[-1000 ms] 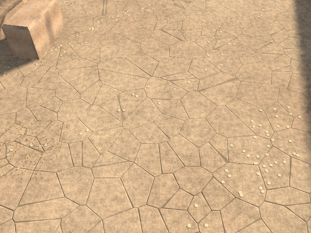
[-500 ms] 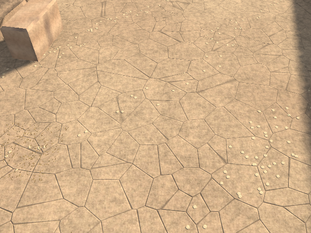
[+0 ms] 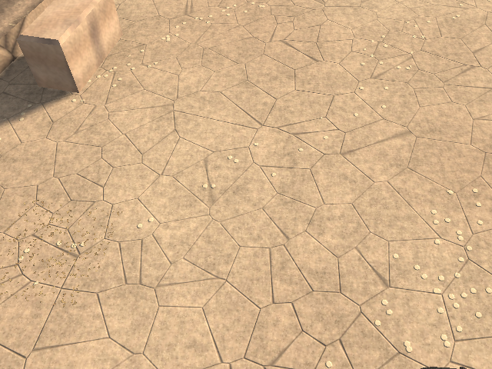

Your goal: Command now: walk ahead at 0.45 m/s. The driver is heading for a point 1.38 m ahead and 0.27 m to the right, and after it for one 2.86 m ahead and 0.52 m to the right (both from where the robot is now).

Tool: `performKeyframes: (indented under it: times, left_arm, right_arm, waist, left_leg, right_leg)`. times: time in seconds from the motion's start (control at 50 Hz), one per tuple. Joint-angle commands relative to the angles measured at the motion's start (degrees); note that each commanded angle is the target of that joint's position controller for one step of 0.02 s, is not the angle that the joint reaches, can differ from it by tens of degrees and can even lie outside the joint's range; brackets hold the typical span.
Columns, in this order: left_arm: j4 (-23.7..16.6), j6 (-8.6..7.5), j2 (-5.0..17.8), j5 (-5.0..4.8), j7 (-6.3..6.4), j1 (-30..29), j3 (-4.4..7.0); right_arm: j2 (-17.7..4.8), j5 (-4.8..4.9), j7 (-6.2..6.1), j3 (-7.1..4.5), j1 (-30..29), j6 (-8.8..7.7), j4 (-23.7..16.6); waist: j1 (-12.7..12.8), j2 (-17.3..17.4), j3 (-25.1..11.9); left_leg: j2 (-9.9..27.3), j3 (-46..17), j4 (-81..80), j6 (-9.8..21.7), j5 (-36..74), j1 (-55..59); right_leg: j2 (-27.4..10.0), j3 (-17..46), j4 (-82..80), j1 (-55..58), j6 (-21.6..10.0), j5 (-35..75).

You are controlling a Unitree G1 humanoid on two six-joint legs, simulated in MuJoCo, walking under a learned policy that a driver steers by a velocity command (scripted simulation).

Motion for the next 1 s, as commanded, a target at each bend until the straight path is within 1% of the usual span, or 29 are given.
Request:
performKeyframes:
  times: [0.02,0.06,0.1,0.12,0.14,0.16,0.18,0.2,0.22,0.24,0.26,0.32,0.38,0.46,0.54,0.6,0.62,0.64,0.66,0.68,0.7,0.72,0.74,0.76,0.78,0.82,0.86,0.92,1.0]
  left_arm:
    - [-2.21,-1.00,11.63,-1.00,0.73,-0.67,2.65]
    - [-2.24,-0.53,12.23,-0.72,0.61,-1.33,3.18]
    - [-2.93,0.80,11.99,0.26,0.46,-2.44,3.27]
    - [-4.33,0.98,10.61,1.08,0.31,-2.57,2.57]
    - [-4.79,-0.03,0.80,0.62,-0.55,5.76,0.11]
    - [-4.30,-1.85,4.61,-0.74,-0.94,2.05,0.92]
    - [-7.09,-2.76,8.90,-2.74,-1.08,-4.70,2.30]
    - [-8.13,-3.14,9.78,-2.73,-0.68,-8.53,2.42]
    - [-8.20,-2.90,9.75,-1.90,-0.15,-9.98,2.98]
    - [-8.01,-2.08,8.61,-1.39,0.11,-8.39,3.19]
    - [-7.81,-1.25,7.35,-1.24,0.20,-7.27,3.18]
    - [-9.64,0.05,7.07,-0.57,0.52,-10.60,3.48]
    - [-12.58,-0.20,7.61,0.09,0.45,-18.58,3.66]
    - [-14.78,-0.92,6.26,-0.33,-0.62,-27.22,2.96]
    - [-17.14,-1.25,6.72,-0.94,-2.05,-33.00,2.56]
    - [-17.84,-1.71,8.71,-1.05,-2.84,-31.75,3.06]
    - [-17.12,-1.87,10.01,-1.05,-2.88,-28.15,3.70]
    - [-14.55,-1.93,12.34,-0.97,-2.65,-19.76,5.08]
    - [-11.98,-1.88,16.66,-0.40,-2.18,-8.51,6.50]
    - [-10.10,-1.44,22.14,0.07,-2.37,-3.24,7.80]
    - [-10.53,-1.54,16.04,-0.10,-2.57,-3.52,6.05]
    - [-11.51,-1.77,13.47,-0.12,-2.47,-8.87,5.10]
    - [-12.74,-1.80,12.00,0.09,-2.40,-13.79,4.55]
    - [-13.06,-1.83,10.39,0.36,-2.58,-16.80,4.10]
    - [-13.00,-2.05,9.23,0.82,-2.69,-18.04,3.73]
    - [-12.10,-2.31,8.95,0.65,-2.83,-17.42,3.72]
    - [-11.02,-2.48,10.54,0.45,-2.37,-15.76,4.17]
    - [-9.73,-1.90,11.20,0.30,-1.40,-13.37,4.33]
    - [-8.24,-1.46,11.89,-0.20,-0.73,-10.39,4.37]
  right_arm:
    - [-3.18,0.35,0.19,-0.11,-7.89,-0.24,-6.33]
    - [-6.10,0.26,0.09,-1.40,-4.50,-0.38,-6.17]
    - [-9.64,0.64,-0.49,-3.68,10.39,0.10,-1.81]
    - [-12.48,0.22,-1.02,-4.67,20.19,0.51,0.45]
    - [-16.81,-0.96,-0.70,-5.47,25.96,0.64,2.17]
    - [-11.59,-0.80,-0.38,-3.91,23.99,0.53,2.29]
    - [-9.21,-0.56,-0.35,-3.09,17.68,0.06,1.71]
    - [-7.68,-0.66,-0.23,-2.53,11.75,-0.40,0.32]
    - [-6.19,-1.32,0.07,-2.12,8.70,-0.79,-0.05]
    - [-5.04,-1.98,0.21,-1.75,7.32,-1.12,0.18]
    - [-4.25,-1.98,0.36,-1.55,7.05,-1.19,0.66]
    - [-5.95,-1.62,-0.45,-1.74,10.01,-1.53,2.50]
    - [-8.09,-1.56,-1.87,-2.14,13.85,-1.22,3.44]
    - [-9.36,-0.80,-2.67,-2.27,18.23,-0.55,4.25]
    - [-9.87,-0.23,-2.76,-2.56,22.70,0.53,6.01]
    - [-10.80,-0.18,-2.86,-3.11,22.62,1.56,6.15]
    - [-11.14,-0.28,-2.84,-3.19,21.36,1.90,5.78]
    - [-10.08,-0.63,-2.77,-2.78,20.77,2.29,5.44]
    - [-7.69,-1.61,-2.79,-1.67,21.35,2.34,4.00]
    - [0.03,-1.61,-2.17,0.55,28.30,1.04,3.39]
    - [-4.88,-0.43,-2.01,-0.42,25.96,-0.44,4.15]
    - [-9.03,1.12,-1.81,-1.56,20.56,-1.40,2.48]
    - [-8.95,1.15,-2.10,-1.54,17.33,-1.70,1.78]
    - [-8.38,0.23,-2.42,-1.80,15.53,-1.49,1.61]
    - [-7.66,-0.20,-2.52,-2.06,16.16,-0.80,1.68]
    - [-5.29,-0.40,-2.52,-1.88,17.49,0.59,2.17]
    - [-4.71,-0.76,-2.62,-1.89,15.40,1.31,1.26]
    - [-4.51,-1.22,-2.54,-1.99,9.17,1.30,-0.91]
    - [-3.38,-0.89,-1.84,-1.48,1.39,0.73,-2.93]
  waist:
    - [-2.87,-8.12,7.44]
    - [-5.71,-8.89,3.50]
    - [-12.93,-9.41,-6.21]
    - [-16.32,-5.68,-12.67]
    - [-11.43,12.10,-23.81]
    - [-12.82,10.49,-21.70]
    - [-10.67,8.51,-10.44]
    - [-8.49,2.66,-5.40]
    - [-6.49,0.46,-2.75]
    - [-4.07,2.04,-2.40]
    - [-2.97,3.38,-2.09]
    - [-2.48,3.25,1.01]
    - [-4.41,1.34,2.58]
    - [-7.36,1.02,2.88]
    - [-9.05,1.03,3.90]
    - [-7.11,2.26,2.67]
    - [-4.64,2.94,0.57]
    - [-0.60,2.23,-4.52]
    - [3.15,-2.34,-13.60]
    - [0.18,-18.22,-20.98]
    - [1.59,-14.45,-21.68]
    - [0.78,-11.01,-13.24]
    - [-0.83,-6.64,-9.01]
    - [-2.22,-4.30,-5.38]
    - [-4.02,-5.55,-4.51]
    - [-5.33,-5.56,-3.56]
    - [-5.58,-4.63,-1.81]
    - [-4.30,-4.01,0.11]
    - [-1.96,-4.45,2.09]
  left_leg:
    - [-2.02,0.26,-9.33,0.93,5.57,8.00]
    - [-3.70,0.46,-10.82,2.93,4.10,12.99]
    - [-5.97,1.84,-10.39,5.78,1.73,30.60]
    - [2.31,-7.62,-8.71,8.73,-1.47,47.66]
    - [18.40,-38.11,-16.26,19.20,-18.57,65.17]
    - [18.29,-48.88,-26.57,17.87,-23.99,60.83]
    - [16.80,-39.83,-27.85,14.82,-22.75,51.26]
    - [15.01,-31.51,-29.23,13.35,-15.78,40.83]
    - [12.83,-25.18,-30.55,12.36,-9.41,32.85]
    - [10.54,-20.35,-32.12,11.54,-6.86,27.80]
    - [9.25,-17.89,-33.52,11.59,-6.49,24.89]
    - [8.47,-13.33,-36.96,13.00,-5.02,20.78]
    - [8.88,-12.18,-37.96,13.06,-3.09,24.07]
    - [7.48,-7.92,-37.36,10.89,-0.53,27.38]
    - [10.23,-7.90,-33.92,10.22,0.01,35.05]
    - [12.52,-8.82,-29.18,8.85,5.53,39.85]
    - [11.80,-7.88,-24.62,7.97,13.98,40.02]
    - [8.71,-5.39,-14.29,6.56,22.42,38.36]
    - [5.23,-2.38,2.79,4.53,15.00,28.77]
    - [-5.75,-0.51,24.19,0.28,-14.90,4.79]
    - [-4.96,-9.22,32.21,1.02,-27.70,-2.10]
    - [-1.84,-9.36,34.25,2.26,-23.68,-6.32]
    - [1.42,-7.72,32.24,2.46,-18.35,-4.81]
    - [3.31,-7.04,28.35,2.18,-14.77,-2.82]
    - [5.00,-7.36,25.46,2.01,-12.20,0.85]
    - [5.40,-6.63,22.36,1.23,-10.28,3.68]
    - [5.78,-6.21,18.15,0.23,-7.21,1.18]
    - [5.71,-5.84,8.21,-1.05,1.00,-2.80]
    - [3.42,-3.42,-4.63,-1.13,10.18,0.24]
  right_leg:
    - [-12.72,4.46,-5.76,-10.53,-7.57,25.86]
    - [-14.10,3.39,1.41,-4.63,-5.98,43.75]
    - [-11.71,0.66,20.08,-5.73,-3.63,58.07]
    - [-9.56,0.38,36.26,-18.41,-2.32,44.01]
    - [2.11,0.75,60.26,-38.42,1.22,1.59]
    - [2.21,8.75,68.41,-43.97,-0.47,-12.27]
    - [-0.98,6.92,70.83,-49.20,-1.64,-8.63]
    - [-4.45,5.45,68.19,-46.88,-2.17,-2.62]
    - [-6.61,4.51,65.15,-43.85,-2.11,1.04]
    - [-8.53,4.96,62.61,-39.54,-2.09,3.24]
    - [-9.05,4.72,60.73,-37.34,-1.87,3.67]
    - [-10.02,3.20,54.55,-39.80,-0.19,6.53]
    - [-10.45,2.91,43.81,-46.22,1.62,15.83]
    - [-7.57,0.09,29.07,-43.80,2.09,24.89]
    - [-6.31,0.22,22.51,-44.37,1.24,22.44]
    - [-5.00,-0.30,19.78,-40.84,-1.06,15.78]
    - [-3.44,-1.72,18.74,-35.22,-2.15,14.21]
    - [-1.53,-3.23,17.88,-24.19,-3.78,14.00]
    - [-8.90,4.90,19.73,-6.73,-7.27,14.49]
    - [-22.04,32.49,13.54,13.95,-16.61,3.21]
    - [-22.71,41.30,7.22,14.40,-16.26,-1.71]
    - [-21.00,32.61,6.98,7.62,-13.37,0.69]
    - [-18.83,24.97,6.14,-0.14,-12.07,7.17]
    - [-16.58,19.54,4.35,-7.01,-11.40,12.54]
    - [-14.86,15.84,2.69,-11.16,-10.61,15.34]
    - [-13.35,12.11,0.01,-14.64,-11.18,18.76]
    - [-13.38,9.67,-1.69,-15.33,-11.94,22.05]
    - [-12.74,6.69,-3.12,-13.90,-11.48,22.61]
    - [-10.95,2.65,-4.17,-13.75,-9.87,20.07]
Velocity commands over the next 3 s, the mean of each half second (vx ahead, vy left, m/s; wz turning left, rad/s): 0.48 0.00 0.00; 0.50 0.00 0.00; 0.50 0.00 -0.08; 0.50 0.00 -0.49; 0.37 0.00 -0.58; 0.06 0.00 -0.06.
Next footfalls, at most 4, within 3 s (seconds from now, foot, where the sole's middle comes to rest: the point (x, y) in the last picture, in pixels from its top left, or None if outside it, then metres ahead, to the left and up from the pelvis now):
0.12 left None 0.26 0.13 -0.77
0.66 right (329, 343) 0.55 -0.12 -0.77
1.20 left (250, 240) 0.86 0.11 -0.77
1.78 right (328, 174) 1.15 -0.14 -0.77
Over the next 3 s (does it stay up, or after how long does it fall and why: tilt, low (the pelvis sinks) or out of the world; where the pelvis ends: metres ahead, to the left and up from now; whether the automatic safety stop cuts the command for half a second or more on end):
stays up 1.39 -0.16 0.00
